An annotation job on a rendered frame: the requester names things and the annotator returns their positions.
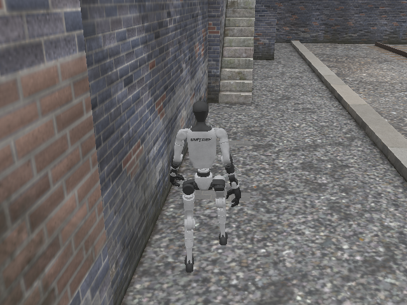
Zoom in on right robot shin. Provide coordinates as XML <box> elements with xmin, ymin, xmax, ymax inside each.
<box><xmin>217</xmin><ymin>198</ymin><xmax>226</xmax><ymax>237</ymax></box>

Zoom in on right robot forearm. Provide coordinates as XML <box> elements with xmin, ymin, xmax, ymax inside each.
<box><xmin>225</xmin><ymin>154</ymin><xmax>239</xmax><ymax>189</ymax></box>

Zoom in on left robot upper arm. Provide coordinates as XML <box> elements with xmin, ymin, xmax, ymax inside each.
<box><xmin>173</xmin><ymin>128</ymin><xmax>188</xmax><ymax>162</ymax></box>

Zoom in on left robot hand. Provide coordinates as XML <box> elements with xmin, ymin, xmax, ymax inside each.
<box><xmin>170</xmin><ymin>174</ymin><xmax>184</xmax><ymax>187</ymax></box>

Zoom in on right robot hand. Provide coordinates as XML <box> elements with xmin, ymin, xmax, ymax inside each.
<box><xmin>226</xmin><ymin>187</ymin><xmax>241</xmax><ymax>207</ymax></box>

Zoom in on right robot upper arm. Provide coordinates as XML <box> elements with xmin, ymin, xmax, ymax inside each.
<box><xmin>214</xmin><ymin>128</ymin><xmax>231</xmax><ymax>164</ymax></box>

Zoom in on right robot foot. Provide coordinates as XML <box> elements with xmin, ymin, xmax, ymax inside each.
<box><xmin>219</xmin><ymin>232</ymin><xmax>228</xmax><ymax>245</ymax></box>

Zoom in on left robot forearm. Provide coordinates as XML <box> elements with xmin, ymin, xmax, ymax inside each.
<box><xmin>170</xmin><ymin>154</ymin><xmax>180</xmax><ymax>177</ymax></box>

